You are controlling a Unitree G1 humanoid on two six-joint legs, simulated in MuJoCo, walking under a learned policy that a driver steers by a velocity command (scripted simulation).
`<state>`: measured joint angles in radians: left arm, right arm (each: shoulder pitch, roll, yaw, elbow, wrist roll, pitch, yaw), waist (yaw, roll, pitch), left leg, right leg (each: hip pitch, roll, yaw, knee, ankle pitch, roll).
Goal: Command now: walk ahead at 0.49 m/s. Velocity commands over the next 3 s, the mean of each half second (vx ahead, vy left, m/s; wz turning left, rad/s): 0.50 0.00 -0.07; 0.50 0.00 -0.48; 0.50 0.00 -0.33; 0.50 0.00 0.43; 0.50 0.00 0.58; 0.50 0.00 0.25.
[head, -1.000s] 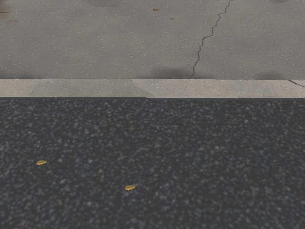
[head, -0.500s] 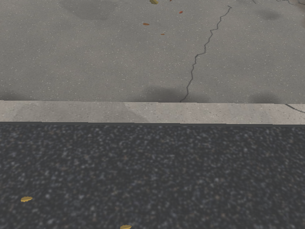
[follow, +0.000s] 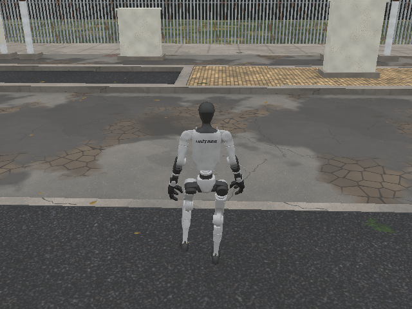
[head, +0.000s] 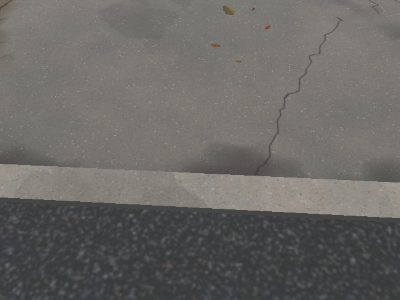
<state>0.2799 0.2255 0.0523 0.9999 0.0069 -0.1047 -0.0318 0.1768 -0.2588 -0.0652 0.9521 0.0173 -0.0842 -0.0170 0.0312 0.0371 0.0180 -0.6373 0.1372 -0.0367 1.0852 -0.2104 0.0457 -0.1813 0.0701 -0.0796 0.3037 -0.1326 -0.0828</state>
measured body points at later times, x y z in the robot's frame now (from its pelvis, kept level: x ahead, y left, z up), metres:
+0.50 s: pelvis +0.29 +0.08 +0.00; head +0.32 +0.09 +0.45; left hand +0.34 +0.33 -0.15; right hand +0.34 -0.18 -0.13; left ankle +0.33 +0.16 -0.75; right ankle +0.25 -0.09 -0.65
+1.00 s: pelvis +0.58 +0.00 -0.02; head +0.60 +0.00 +0.42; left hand +0.78 +0.20 -0.15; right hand +0.48 -0.22 -0.17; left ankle +0.39 +0.17 -0.65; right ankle +0.63 -0.10 -0.74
